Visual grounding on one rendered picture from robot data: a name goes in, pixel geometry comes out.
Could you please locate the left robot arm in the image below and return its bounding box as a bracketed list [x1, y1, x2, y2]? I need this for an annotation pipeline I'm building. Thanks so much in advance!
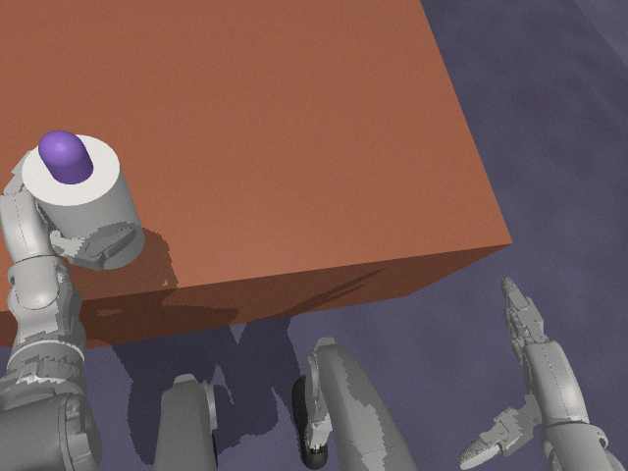
[0, 255, 102, 471]

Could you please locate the left robot hand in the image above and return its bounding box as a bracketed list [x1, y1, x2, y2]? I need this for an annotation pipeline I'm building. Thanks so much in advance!
[0, 150, 136, 271]

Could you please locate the right robot arm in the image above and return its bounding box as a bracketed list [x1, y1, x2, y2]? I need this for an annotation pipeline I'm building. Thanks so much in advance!
[541, 421, 626, 471]

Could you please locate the right robot hand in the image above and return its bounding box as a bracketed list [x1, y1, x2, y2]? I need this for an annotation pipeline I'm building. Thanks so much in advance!
[458, 277, 590, 470]

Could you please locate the bottle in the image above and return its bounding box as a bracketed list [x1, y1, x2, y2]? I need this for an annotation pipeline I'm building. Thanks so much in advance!
[22, 131, 145, 270]

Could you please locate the right robot foot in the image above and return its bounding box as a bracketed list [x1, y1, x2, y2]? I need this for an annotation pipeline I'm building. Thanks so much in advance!
[292, 377, 328, 470]

